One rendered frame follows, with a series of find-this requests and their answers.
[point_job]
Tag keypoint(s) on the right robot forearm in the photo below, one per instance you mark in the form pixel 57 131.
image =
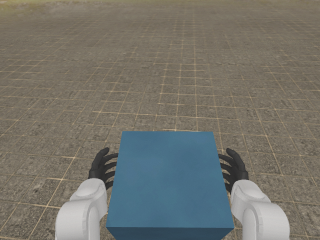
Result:
pixel 260 219

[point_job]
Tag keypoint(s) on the carton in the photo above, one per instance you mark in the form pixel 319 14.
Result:
pixel 168 185

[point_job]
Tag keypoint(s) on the robot left hand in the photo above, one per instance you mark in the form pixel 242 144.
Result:
pixel 98 167

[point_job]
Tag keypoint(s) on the left robot forearm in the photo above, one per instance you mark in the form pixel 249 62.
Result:
pixel 79 218

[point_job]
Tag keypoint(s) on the robot right hand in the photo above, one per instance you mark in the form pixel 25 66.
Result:
pixel 236 169

